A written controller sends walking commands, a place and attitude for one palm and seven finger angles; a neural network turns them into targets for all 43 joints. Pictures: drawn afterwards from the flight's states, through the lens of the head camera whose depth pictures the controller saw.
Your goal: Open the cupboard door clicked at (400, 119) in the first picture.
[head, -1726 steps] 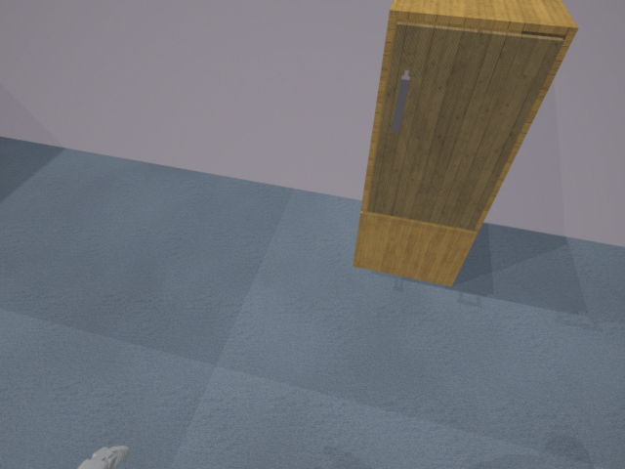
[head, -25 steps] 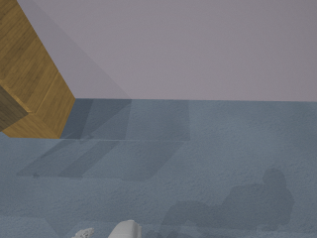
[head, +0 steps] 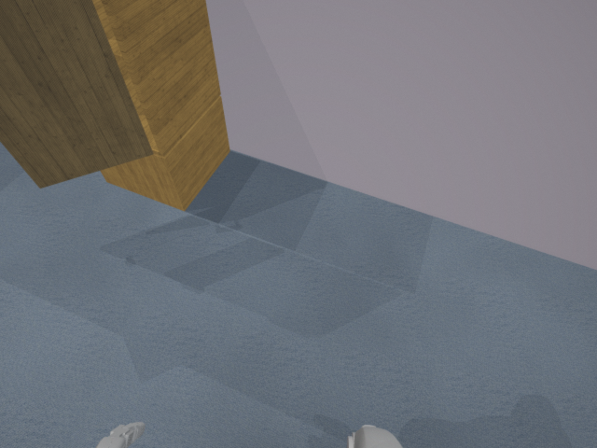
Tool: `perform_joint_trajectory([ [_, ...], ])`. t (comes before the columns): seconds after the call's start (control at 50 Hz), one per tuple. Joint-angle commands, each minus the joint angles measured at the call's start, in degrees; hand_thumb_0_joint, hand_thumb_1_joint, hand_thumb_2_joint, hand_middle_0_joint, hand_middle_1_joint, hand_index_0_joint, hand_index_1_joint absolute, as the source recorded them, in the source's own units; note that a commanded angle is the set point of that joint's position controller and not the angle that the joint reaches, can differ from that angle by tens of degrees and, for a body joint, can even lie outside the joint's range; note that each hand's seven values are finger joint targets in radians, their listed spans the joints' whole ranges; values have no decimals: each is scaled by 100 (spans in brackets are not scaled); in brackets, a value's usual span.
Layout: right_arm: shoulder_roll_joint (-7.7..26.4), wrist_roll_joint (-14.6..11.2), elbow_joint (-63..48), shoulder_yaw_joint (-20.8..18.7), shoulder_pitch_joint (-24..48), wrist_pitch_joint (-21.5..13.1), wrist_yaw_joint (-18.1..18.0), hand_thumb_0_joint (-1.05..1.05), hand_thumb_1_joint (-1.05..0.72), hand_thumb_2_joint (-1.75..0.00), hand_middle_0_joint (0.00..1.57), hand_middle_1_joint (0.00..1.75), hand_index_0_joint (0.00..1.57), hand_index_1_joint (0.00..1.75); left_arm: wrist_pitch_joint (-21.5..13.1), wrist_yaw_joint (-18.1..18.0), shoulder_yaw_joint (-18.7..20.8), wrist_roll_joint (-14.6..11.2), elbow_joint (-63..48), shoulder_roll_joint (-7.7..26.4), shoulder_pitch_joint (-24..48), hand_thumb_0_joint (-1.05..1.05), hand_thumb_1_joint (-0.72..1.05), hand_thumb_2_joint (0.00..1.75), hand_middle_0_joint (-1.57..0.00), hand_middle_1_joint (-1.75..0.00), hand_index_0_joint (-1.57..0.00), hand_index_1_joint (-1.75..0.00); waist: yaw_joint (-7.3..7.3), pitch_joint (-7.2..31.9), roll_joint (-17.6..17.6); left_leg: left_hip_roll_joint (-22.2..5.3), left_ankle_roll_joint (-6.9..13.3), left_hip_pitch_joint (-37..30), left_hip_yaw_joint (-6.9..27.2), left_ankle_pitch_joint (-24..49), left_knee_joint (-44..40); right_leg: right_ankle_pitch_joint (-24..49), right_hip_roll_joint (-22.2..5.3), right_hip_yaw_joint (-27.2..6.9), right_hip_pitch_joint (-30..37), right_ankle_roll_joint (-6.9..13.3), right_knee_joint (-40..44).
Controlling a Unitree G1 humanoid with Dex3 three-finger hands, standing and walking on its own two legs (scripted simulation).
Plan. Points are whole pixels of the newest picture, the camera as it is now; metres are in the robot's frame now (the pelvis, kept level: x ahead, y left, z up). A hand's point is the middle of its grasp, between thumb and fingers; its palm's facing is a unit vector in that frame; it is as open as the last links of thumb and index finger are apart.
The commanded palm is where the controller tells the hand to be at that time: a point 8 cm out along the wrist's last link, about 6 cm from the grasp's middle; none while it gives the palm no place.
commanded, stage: turn to face it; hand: left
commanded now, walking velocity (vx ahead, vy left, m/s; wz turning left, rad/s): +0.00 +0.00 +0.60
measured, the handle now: out of the picture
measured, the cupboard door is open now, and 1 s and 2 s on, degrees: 50 50 50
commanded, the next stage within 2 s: take the last steps up to it in 0.74 s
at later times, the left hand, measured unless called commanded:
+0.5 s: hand out of the picture +0.00 +0.16 -0.17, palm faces +0.35 -0.91 -0.23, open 7.3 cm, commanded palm none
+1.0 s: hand out of the picture -0.02 +0.18 -0.16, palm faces +0.46 -0.86 -0.21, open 7.4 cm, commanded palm none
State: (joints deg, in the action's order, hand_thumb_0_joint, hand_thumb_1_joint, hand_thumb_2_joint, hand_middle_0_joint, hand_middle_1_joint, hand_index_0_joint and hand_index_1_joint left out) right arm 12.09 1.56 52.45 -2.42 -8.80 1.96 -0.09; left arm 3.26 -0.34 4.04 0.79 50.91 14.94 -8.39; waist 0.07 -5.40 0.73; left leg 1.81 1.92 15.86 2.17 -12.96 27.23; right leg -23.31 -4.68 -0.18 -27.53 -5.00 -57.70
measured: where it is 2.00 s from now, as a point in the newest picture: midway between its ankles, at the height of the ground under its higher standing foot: (234, 439)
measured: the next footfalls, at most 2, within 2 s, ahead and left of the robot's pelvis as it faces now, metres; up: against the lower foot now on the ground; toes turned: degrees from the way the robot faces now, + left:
right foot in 0.14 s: +0.05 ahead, -0.15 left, +0.00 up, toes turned +3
left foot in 0.58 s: +0.00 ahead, +0.08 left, +0.00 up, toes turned +27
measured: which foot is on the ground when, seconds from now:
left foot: down 0.00-0.14, up 0.16-0.56, down 0.58-1.00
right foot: up 0.00-0.12, down 0.14-0.58, up 0.60-1.00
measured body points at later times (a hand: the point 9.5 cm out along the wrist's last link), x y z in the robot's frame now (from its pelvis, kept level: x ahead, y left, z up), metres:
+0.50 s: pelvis +0.00 -0.05 +0.00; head +0.05 -0.03 +0.44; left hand -0.02 +0.20 -0.15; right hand +0.17 -0.27 -0.15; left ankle -0.04 +0.07 -0.70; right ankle +0.01 -0.15 -0.74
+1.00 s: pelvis +0.00 -0.03 +0.00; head +0.03 -0.01 +0.45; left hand -0.04 +0.23 -0.15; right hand +0.15 -0.22 -0.15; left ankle -0.04 +0.06 -0.74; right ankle +0.04 -0.16 -0.71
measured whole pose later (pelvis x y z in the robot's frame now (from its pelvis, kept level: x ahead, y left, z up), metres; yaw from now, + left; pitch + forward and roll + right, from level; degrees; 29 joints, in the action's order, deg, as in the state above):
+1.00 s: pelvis +0.00 -0.03 +0.00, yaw +27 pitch +1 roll -1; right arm 10.7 1.7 56.4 -1.8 -12.0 1.3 -0.8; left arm 2.3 0.5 2.7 0.9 54.7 11.5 -9.8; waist 0.6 -3.4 -0.7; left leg 1.6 2.8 14.2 -0.2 -13.4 26.9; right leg -25.1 -2.9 2.7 -18.3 -2.9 -42.8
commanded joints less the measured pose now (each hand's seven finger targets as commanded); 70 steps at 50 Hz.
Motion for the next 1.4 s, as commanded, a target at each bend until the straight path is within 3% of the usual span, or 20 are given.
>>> perform_joint_trajectory([
  [0.0,1249,10,-296,-408,-256,-79,-47,0,-90,-90,20,30,20,30,-168,-34,60,-1,-546,299,181,0,90,90,-20,-30,-20,-30,171,876,-1032,-1315,735,-718,1465,2123,-530,-136,215,142,232,12,1008],
  [0.08,1200,-40,-404,-448,57,-33,-47,0,-90,-90,20,30,20,30,-264,-71,97,-52,-432,367,-384,0,90,90,-20,-30,-20,-30,-139,986,-994,-1032,476,148,1664,1957,-20,772,404,225,1793,113,2808],
  [0.1,1022,-85,-445,-426,100,-41,-28,0,-90,-90,20,30,20,30,-327,-100,157,-24,-367,578,-665,0,90,90,-20,-30,-20,-30,-297,1107,-402,-699,185,733,1450,1095,388,1280,14,-92,2638,195,3625],
  [0.12,635,-141,-541,-385,17,-50,5,0,-90,-90,20,30,20,30,-375,-161,269,74,-331,1125,-822,0,90,90,-20,-30,-20,-30,-361,1182,1234,106,-271,1809,466,-932,1648,1663,-1518,-1565,3357,683,4080],
  [0.14,737,-101,-591,-403,84,-25,15,0,-90,-90,20,30,20,30,-360,-175,234,74,-376,1274,-755,0,90,90,-20,-30,-20,-30,-343,1026,1603,238,-403,1872,100,-2368,3146,2409,-2475,-2134,2625,1302,4150],
  [0.26,572,-72,-189,-359,-86,172,156,0,-90,-90,20,30,20,30,-391,-168,30,8,-510,480,-109,0,90,90,-20,-30,-20,-30,116,523,1129,-282,-592,1809,-126,-895,4310,3419,-1253,170,2151,985,3762],
  [0.44,321,-90,-297,-181,557,79,149,0,-90,-90,20,30,20,30,-393,-149,182,87,-174,776,-918,0,90,90,-20,-30,-20,-30,-307,638,1024,-253,-486,1061,-762,-1305,1807,4427,-1634,504,2719,1177,3261],
  [0.52,538,-75,-146,-209,-112,-30,115,0,-90,-90,20,30,20,30,-373,-99,215,19,-125,826,-648,0,90,90,-20,-30,-20,-30,131,896,716,-162,-278,-549,-814,27,-24,3756,-1459,895,1946,745,2333],
  [0.56,1513,-8,-37,-444,-791,-104,46,0,-90,-90,20,30,20,30,-317,-44,26,-49,-383,210,-444,0,90,90,-20,-30,-20,-30,508,1278,-1854,-2345,770,-2083,1864,3431,-549,-1197,-298,1065,-300,70,152],
  [0.58,1618,-22,44,-417,-935,-42,-22,0,-90,-90,20,30,20,30,-207,-106,4,-16,-459,287,-153,0,90,90,-20,-30,-20,-30,563,1259,-1333,-2621,1204,-1612,1804,3835,-492,-1569,-252,284,-230,176,-334],
  [0.68,1003,-14,-167,-194,-28,-153,-175,0,-90,-90,20,30,20,30,-109,-25,59,31,39,296,-397,0,90,90,-20,-30,-20,-30,44,633,-712,-1717,841,-797,868,2765,-789,-132,-163,-12,-233,127,-792],
  [0.82,894,-33,36,-166,-373,-201,-169,0,-90,-90,20,30,20,30,-119,-37,-10,18,97,142,-397,0,90,90,-20,-30,-20,-30,54,896,-711,-1577,820,-1164,730,2962,-778,61,-12,107,9,55,43],
  [0.92,911,19,140,-208,-529,-175,-107,0,-90,-90,20,30,20,30,-229,46,-33,37,-22,44,-93,0,90,90,-20,-30,-20,-30,141,641,-1132,-1401,867,-647,1188,310,-1002,-363,227,418,622,203,1432],
  [0.98,886,-27,108,-236,-269,-167,-78,0,-90,-90,20,30,20,30,-337,96,44,43,215,84,-784,0,90,90,-20,-30,-20,-30,-249,598,-764,-977,573,426,1064,-1179,-611,386,374,619,2172,296,3001],
  [1.0,674,-68,68,-226,-222,-180,-50,0,-90,-90,20,30,20,30,-394,62,115,76,347,309,-1170,0,90,90,-20,-30,-20,-30,-455,526,-75,-551,321,1383,712,-1685,117,160,-53,153,3129,417,3618],
  [1.02,259,-124,-81,-148,-179,-210,-13,0,-90,-90,20,30,20,30,-440,-9,237,160,436,827,-1637,0,90,90,-20,-30,-20,-30,-680,546,1620,152,-52,2652,-188,-2062,1760,-1104,-1654,-1789,3863,909,4496],
  [1.04,618,-10,-261,-200,248,-181,33,0,-90,-90,20,30,20,30,-445,-56,225,77,393,995,-1677,0,90,90,-20,-30,-20,-30,-747,89,1584,-39,-156,2913,15,-2098,3003,-1574,-2543,-2875,2924,1336,5106],
  [1.06,707,28,-289,-250,330,-139,87,0,-90,-90,20,30,20,30,-432,-79,187,41,306,835,-1341,0,90,90,-20,-30,-20,-30,-533,-250,738,-280,-158,2869,222,-1552,3457,-1779,-2581,-2499,2379,1436,5269],
  [1.14,434,18,158,-247,-191,-47,187,0,-90,-90,20,30,20,30,-670,-45,21,7,363,187,-828,0,90,90,-20,-30,-20,-30,-57,-419,1091,-572,-386,2418,42,-32,3864,352,-1532,-534,1903,928,5049],
  [1.38,46,-53,44,-52,357,-306,308,0,-90,-90,20,30,20,30,-729,-65,30,120,989,437,-1664,0,90,90,-20,-30,-20,-30,-241,-30,1167,-362,-193,1023,-947,-203,878,3271,-1515,653,2543,902,3938],
])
